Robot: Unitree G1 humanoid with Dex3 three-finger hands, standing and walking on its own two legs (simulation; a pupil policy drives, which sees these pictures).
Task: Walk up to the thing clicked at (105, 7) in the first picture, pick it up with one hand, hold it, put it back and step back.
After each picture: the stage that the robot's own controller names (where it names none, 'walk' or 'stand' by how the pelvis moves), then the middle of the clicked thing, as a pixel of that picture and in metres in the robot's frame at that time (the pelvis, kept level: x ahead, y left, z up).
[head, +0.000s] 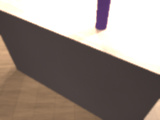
stand; (103, 6) +0.79 -0.10 +0.08
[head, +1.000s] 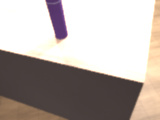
walk; (56, 13) +0.68 +0.16 +0.10
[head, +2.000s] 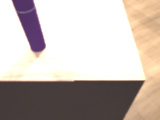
stand; (30, 23) +0.56 +0.21 +0.12
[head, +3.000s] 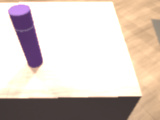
stand; (28, 39) +0.52 +0.21 +0.09
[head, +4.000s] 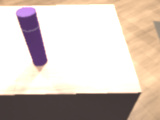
stand; (34, 39) +0.54 +0.21 +0.08
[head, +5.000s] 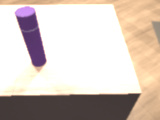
stand; (33, 39) +0.54 +0.21 +0.08
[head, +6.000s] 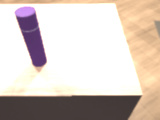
stand; (33, 40) +0.53 +0.20 +0.08
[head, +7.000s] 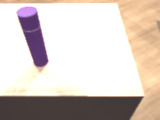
stand; (35, 40) +0.53 +0.20 +0.08
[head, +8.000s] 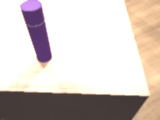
rise first; (38, 35) +0.53 +0.19 +0.08
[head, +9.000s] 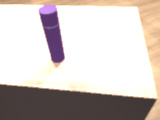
go down; (53, 36) +0.56 +0.17 +0.08
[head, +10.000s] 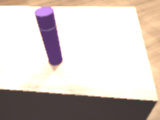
go down; (50, 39) +0.55 +0.17 +0.09
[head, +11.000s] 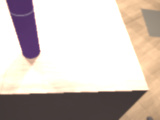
go down; (25, 26) +0.52 +0.16 +0.12
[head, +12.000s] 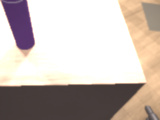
close in; (18, 15) +0.54 +0.16 +0.13
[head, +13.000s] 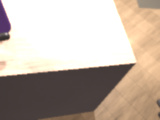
close; out of the picture +0.56 +0.19 +0.16
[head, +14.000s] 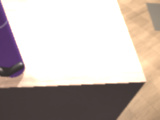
lift; (1, 41) +0.42 +0.20 +0.15
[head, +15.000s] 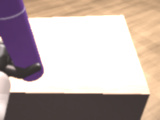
lift; (18, 37) +0.32 +0.16 +0.29
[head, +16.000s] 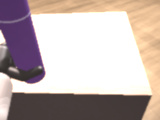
hold; (22, 40) +0.32 +0.15 +0.28
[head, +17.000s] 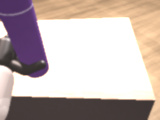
hold; (24, 33) +0.32 +0.14 +0.31
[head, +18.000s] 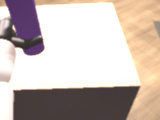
crouch; (23, 11) +0.44 +0.14 +0.28
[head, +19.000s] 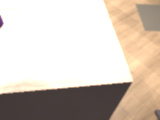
lower; out of the picture +0.52 +0.22 +0.28
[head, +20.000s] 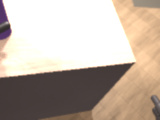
lower; out of the picture +0.54 +0.17 +0.16
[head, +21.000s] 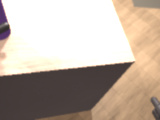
lower; out of the picture +0.54 +0.17 +0.16
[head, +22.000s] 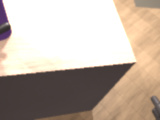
lower; out of the picture +0.54 +0.17 +0.16
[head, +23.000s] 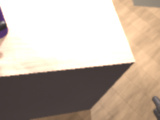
lower; out of the picture +0.54 +0.18 +0.16
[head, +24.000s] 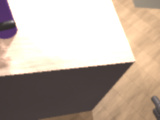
open; out of the picture +0.55 +0.16 +0.16
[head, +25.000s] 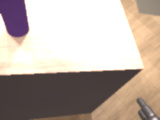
sink last; out of the picture +0.53 +0.15 +0.16
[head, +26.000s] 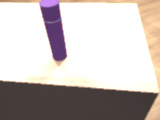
sink last; (55, 32) +0.55 +0.15 +0.13
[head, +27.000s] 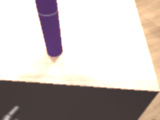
stand; (50, 26) +0.53 +0.14 +0.13
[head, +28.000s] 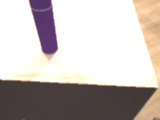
stand; (44, 22) +0.53 +0.15 +0.14
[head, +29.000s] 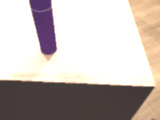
stand; (44, 23) +0.53 +0.15 +0.15
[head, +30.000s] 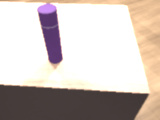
stand; (51, 37) +0.55 +0.14 +0.08
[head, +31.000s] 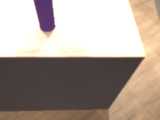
walk; (43, 1) +0.62 +0.15 +0.10
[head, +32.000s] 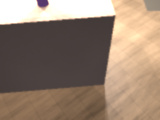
walk; out of the picture +0.90 +0.27 +0.10
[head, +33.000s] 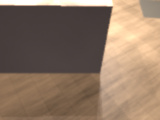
stand; out of the picture +1.16 +0.21 +0.09
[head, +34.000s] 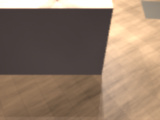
stand; out of the picture +1.17 +0.19 +0.08
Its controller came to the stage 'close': yes
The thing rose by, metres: 0.22
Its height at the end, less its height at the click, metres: +0.00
